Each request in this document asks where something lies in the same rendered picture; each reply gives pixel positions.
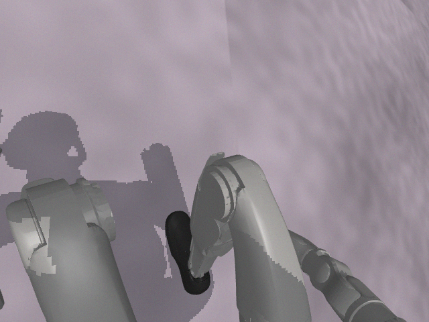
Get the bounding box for right robot arm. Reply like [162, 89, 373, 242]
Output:
[302, 248, 406, 322]

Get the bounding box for right robot hand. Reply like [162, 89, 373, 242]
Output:
[288, 230, 318, 269]

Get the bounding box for right robot foot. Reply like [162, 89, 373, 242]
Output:
[165, 211, 210, 294]

